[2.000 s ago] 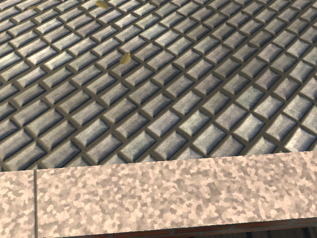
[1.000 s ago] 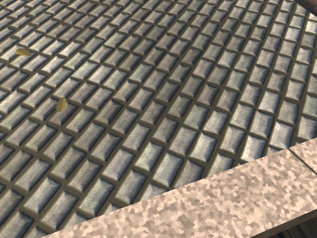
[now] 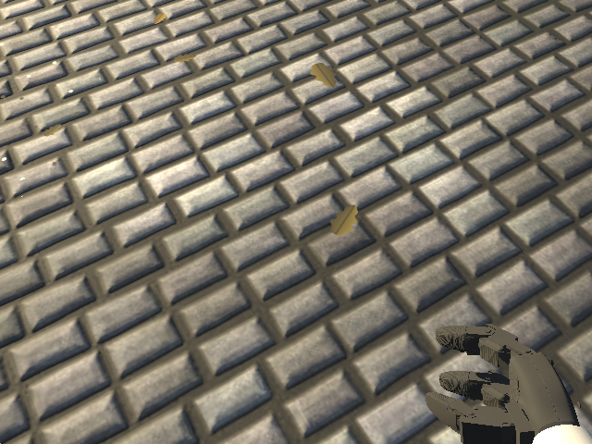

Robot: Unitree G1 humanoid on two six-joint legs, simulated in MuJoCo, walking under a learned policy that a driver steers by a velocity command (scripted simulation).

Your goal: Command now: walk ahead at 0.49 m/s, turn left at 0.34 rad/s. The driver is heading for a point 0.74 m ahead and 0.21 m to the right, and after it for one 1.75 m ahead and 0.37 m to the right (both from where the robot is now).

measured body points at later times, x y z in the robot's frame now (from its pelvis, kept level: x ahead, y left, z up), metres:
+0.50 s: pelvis +0.28 +0.01 +0.10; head +0.31 +0.04 +0.55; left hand +0.55 +0.18 +0.01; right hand +0.21 -0.25 -0.02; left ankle +0.11 +0.06 -0.63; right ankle +0.43 -0.10 -0.60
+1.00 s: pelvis +0.58 +0.00 +0.09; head +0.61 -0.01 +0.54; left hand +0.74 +0.24 -0.02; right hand +0.70 -0.31 +0.03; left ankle +0.74 +0.06 -0.63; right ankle +0.42 -0.07 -0.62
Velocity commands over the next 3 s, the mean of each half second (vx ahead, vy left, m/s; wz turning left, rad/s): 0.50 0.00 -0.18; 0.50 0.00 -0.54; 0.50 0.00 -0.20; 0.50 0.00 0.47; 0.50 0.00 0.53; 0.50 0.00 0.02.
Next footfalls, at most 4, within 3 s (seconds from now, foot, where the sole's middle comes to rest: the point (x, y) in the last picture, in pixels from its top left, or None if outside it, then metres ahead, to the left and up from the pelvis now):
0.56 right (369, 417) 0.46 -0.08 -0.67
0.98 left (310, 278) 0.77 0.05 -0.67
1.44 right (457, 272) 0.80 -0.30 -0.67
1.94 left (391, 154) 1.17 -0.16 -0.67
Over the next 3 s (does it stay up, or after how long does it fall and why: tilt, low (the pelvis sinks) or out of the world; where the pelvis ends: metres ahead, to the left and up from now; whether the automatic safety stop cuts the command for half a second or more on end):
stays up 1.54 -0.24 0.10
